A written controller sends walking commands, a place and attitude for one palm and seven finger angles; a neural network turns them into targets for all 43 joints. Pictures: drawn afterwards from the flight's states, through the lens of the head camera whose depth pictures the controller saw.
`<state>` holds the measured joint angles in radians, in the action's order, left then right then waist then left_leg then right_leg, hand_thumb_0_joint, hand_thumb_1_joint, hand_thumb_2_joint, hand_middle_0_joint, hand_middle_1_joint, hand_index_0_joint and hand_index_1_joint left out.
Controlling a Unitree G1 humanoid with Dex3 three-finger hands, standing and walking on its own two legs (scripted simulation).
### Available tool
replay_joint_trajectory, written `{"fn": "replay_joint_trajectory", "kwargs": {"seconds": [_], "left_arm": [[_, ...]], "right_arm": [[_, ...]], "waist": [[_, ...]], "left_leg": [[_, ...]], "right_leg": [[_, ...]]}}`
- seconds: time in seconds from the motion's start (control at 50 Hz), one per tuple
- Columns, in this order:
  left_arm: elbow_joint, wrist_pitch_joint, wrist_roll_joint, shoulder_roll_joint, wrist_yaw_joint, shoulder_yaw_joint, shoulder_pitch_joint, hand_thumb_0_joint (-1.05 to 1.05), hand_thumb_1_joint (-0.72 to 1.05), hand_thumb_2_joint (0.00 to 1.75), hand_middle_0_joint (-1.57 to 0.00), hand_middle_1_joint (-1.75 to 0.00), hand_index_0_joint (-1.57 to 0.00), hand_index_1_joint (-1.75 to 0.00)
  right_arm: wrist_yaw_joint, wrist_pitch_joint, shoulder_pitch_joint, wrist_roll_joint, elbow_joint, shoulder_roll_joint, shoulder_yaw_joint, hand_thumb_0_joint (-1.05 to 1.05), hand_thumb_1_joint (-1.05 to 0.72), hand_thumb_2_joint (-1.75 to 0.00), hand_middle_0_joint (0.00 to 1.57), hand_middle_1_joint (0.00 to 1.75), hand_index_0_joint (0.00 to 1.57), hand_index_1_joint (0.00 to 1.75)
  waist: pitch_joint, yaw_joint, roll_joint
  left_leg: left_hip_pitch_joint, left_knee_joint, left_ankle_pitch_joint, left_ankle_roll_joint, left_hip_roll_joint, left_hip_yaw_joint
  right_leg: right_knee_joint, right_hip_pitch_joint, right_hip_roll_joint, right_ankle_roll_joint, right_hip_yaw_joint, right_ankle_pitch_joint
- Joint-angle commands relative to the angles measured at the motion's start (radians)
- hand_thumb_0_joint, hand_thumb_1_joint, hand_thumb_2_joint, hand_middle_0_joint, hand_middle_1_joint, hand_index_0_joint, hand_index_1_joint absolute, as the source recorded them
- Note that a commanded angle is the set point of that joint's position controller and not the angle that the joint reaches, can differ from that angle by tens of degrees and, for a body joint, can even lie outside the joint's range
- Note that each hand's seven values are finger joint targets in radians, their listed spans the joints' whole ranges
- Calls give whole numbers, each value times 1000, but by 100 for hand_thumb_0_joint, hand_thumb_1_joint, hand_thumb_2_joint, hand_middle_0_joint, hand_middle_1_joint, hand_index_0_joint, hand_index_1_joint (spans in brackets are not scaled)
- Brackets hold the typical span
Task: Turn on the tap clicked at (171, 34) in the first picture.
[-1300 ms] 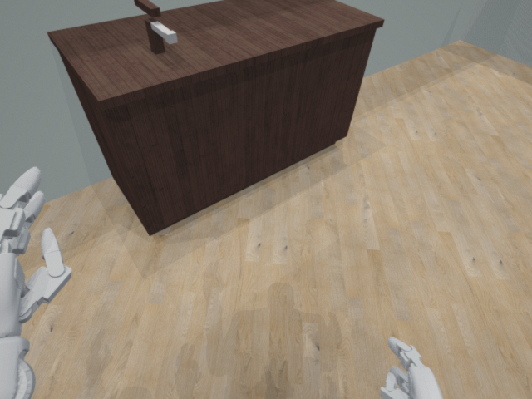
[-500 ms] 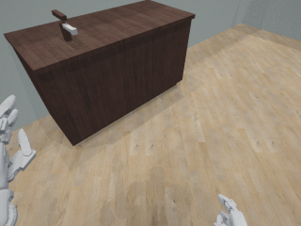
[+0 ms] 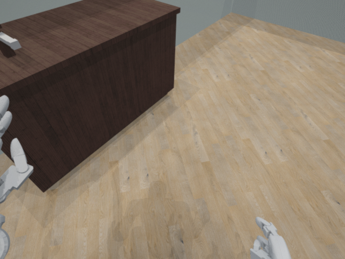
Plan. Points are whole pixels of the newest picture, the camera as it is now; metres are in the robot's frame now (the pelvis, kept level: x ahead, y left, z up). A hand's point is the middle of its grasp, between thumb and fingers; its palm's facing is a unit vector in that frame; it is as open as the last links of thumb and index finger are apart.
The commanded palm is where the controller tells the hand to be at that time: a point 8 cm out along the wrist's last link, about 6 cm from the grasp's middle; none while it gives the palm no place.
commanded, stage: walk to a spot facing it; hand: left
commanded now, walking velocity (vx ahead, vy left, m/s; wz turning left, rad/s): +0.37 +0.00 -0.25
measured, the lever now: (14, 44) +0.79 +0.65 +0.09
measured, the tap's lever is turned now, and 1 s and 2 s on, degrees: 0 0 0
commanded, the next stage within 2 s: turn to face it in 0.80 s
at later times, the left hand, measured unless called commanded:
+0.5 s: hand (112, 99) +0.38 +0.15 +0.19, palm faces +0.32 -0.82 -0.47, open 7.4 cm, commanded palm +0.32 +0.21 +0.19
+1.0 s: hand (136, 63) +0.53 +0.13 +0.19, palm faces +0.42 -0.77 -0.47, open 7.4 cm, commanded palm +0.47 +0.18 +0.19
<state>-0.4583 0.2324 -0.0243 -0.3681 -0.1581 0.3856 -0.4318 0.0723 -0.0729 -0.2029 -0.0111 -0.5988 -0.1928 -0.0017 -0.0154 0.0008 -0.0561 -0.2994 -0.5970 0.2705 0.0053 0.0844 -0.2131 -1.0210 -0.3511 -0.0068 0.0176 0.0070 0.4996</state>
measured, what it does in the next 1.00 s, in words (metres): walks ahead: right foot, then left foot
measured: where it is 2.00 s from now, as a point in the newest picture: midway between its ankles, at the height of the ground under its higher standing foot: (207, 249)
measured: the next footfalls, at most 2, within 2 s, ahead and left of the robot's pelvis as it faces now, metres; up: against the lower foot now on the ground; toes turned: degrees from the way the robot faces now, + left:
right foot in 0.22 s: +0.16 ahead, -0.15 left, +0.00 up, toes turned -14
left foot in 0.64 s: +0.34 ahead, +0.07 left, +0.00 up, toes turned +9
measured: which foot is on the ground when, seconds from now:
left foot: down 0.00-0.22, up 0.24-0.62, down 0.64-0.96, up 0.98-1.00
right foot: up 0.00-0.20, down 0.22-0.64, up 0.66-0.94, down 0.96-1.00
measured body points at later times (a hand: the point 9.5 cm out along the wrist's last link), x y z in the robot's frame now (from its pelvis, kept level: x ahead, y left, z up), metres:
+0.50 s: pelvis +0.15 -0.06 +0.01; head +0.19 -0.07 +0.46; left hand +0.36 +0.20 +0.22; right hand +0.28 -0.34 -0.09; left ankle +0.23 +0.08 -0.67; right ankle +0.13 -0.14 -0.72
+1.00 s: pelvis +0.31 -0.10 +0.00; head +0.34 -0.13 +0.45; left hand +0.50 +0.17 +0.22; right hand +0.47 -0.30 -0.12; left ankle +0.29 +0.05 -0.71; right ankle +0.35 -0.21 -0.72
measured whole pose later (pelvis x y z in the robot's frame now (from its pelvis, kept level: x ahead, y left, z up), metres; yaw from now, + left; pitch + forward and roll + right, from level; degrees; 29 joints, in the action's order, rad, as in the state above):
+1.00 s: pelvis +0.31 -0.10 +0.00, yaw +0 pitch -1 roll +0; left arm -0.52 0.21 -0.02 -0.37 -0.15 0.37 -0.44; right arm 0.05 -0.08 -0.21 0.01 -0.62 -0.14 -0.03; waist -0.07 0.01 0.06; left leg -0.35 -0.82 0.44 0.02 0.13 -0.08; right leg -0.66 -0.35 0.09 0.01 0.20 0.27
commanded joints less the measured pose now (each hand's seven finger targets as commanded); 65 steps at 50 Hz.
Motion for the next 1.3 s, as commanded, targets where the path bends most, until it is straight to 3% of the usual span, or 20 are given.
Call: {"fn": "replay_joint_trajectory", "kwargs": {"seconds": [0.0,0.16,0.18,0.22,0.24,0.38,0.56,0.58,0.62,0.64,0.78,0.88,0.92,0.94,0.98,1.08,1.22,1.24,1.26,1.28], "left_arm": [[-280,66,21,-166,-2,72,108,0,90,90,-20,-30,-20,-30],[-183,37,8,-152,-8,107,34,0,90,90,-20,-30,-20,-30],[-160,26,6,-148,-7,97,24,0,90,90,-20,-30,-20,-30],[-184,24,1,-239,-18,181,45,0,90,90,-20,-30,-20,-30],[-197,32,-13,-213,-5,155,45,0,90,90,-20,-30,-20,-30],[-307,65,2,-191,-12,142,-5,0,90,90,-20,-30,-20,-30],[-300,54,-1,-168,-42,103,43,0,90,90,-20,-30,-20,-30],[-300,57,0,-163,-38,88,47,0,90,90,-20,-30,-20,-30],[-318,77,-11,-164,-37,96,95,0,90,90,-20,-30,-20,-30],[-247,75,-7,-215,-26,117,86,0,90,90,-20,-30,-20,-30],[-367,62,-11,-151,-6,115,-31,0,90,90,-20,-30,-20,-30],[-222,31,-9,-115,-11,85,11,0,90,90,-20,-30,-20,-30],[-191,19,6,-147,-12,87,69,0,90,90,-20,-30,-20,-30],[-182,11,13,-207,-20,119,74,0,90,90,-20,-30,-20,-30],[-197,3,-2,-212,-18,121,92,0,90,90,-20,-30,-20,-30],[-309,47,9,-189,-36,133,-16,0,90,90,-20,-30,-20,-30],[-410,31,-16,-194,-68,165,-89,0,90,90,-20,-30,-20,-30],[-421,36,-24,-198,-68,166,-81,0,90,90,-20,-30,-20,-30],[-445,52,-36,-196,-63,165,-88,0,90,90,-20,-30,-20,-30],[-400,67,-28,-206,-43,155,-86,0,90,90,-20,-30,-20,-30]], "right_arm": [[7,-65,74,-4,123,-117,34,0,-90,-90,20,30,20,30],[6,-58,66,3,139,-113,38,0,-90,-90,20,30,20,30],[9,-52,62,10,143,-97,37,0,-90,-90,20,30,20,30],[-4,-53,112,15,171,-80,32,0,-90,-90,20,30,20,30],[-11,-56,96,14,142,-101,46,0,-90,-90,20,30,20,30],[-12,-2,102,14,113,-104,43,0,-90,-90,20,30,20,30],[6,-30,36,8,157,-109,61,0,-90,-90,20,30,20,30],[15,-33,19,11,160,-123,72,0,-90,-90,20,30,20,30],[4,-35,39,13,169,-141,70,0,-90,-90,20,30,20,30],[0,-36,61,3,155,-128,51,0,-90,-90,20,30,20,30],[-20,-68,63,13,135,-115,57,0,-90,-90,20,30,20,30],[3,-62,53,23,129,-107,49,0,-90,-90,20,30,20,30],[8,-52,37,25,119,-87,45,0,-90,-90,20,30,20,30],[7,-46,44,24,131,-56,33,0,-90,-90,20,30,20,30],[-4,-50,102,20,126,-94,44,0,-90,-90,20,30,20,30],[-1,-13,132,12,134,-68,28,0,-90,-90,20,30,20,30],[11,1,51,7,193,-83,63,0,-90,-90,20,30,20,30],[15,1,33,12,197,-93,71,0,-90,-90,20,30,20,30],[10,-11,51,13,205,-126,84,0,-90,-90,20,30,20,30],[-5,-28,25,17,191,-138,84,0,-90,-90,20,30,20,30]], "waist": [[15,-6,237],[73,4,217],[105,16,93],[156,42,-300],[154,28,-202],[108,-17,-18],[108,-4,0],[136,-24,84],[178,-17,407],[156,-19,360],[118,6,316],[98,0,232],[103,-4,31],[106,3,-257],[92,15,-244],[128,5,-118],[215,-20,-30],[253,-42,77],[256,-18,345],[214,-14,395]], "left_leg": [[183,347,56,-206,367,372],[11,93,32,-80,228,24],[-49,-116,6,-60,164,-21],[-453,-667,318,-3,-16,56],[-439,-743,264,3,24,191],[-370,-491,51,28,95,182],[41,74,-90,-12,-29,-27],[178,127,-107,-34,-13,20],[419,238,-339,-225,338,617],[332,297,-167,-271,402,720],[73,292,-115,-162,229,229],[9,157,12,-95,174,133],[-104,-117,108,-49,77,83],[-313,-393,271,-4,-44,33],[-377,-672,296,14,-21,200],[-248,-425,212,36,20,149],[46,90,-61,33,-80,-6],[197,155,-246,-5,-27,72],[338,167,-756,-145,224,422],[356,162,-1063,-244,367,664]], "right_leg": [[-127,-334,130,-25,-1,-51],[440,161,22,-30,240,-227],[514,266,38,-4,174,-210],[702,451,397,204,-543,-333],[728,394,409,197,-550,-233],[706,251,342,155,-68,-461],[509,214,256,96,54,-473],[331,153,226,59,93,-523],[-117,-207,32,-27,102,79],[-249,-270,52,-23,13,112],[117,-91,106,-50,112,-109],[448,139,32,-70,228,-221],[608,259,158,-20,60,-240],[688,355,390,81,-278,-384],[706,311,501,159,-371,-461],[564,328,403,89,75,-953],[318,267,349,18,187,-901],[136,152,299,-31,197,-748],[-83,-100,145,-100,181,-142],[-222,-218,84,-100,92,233]]}}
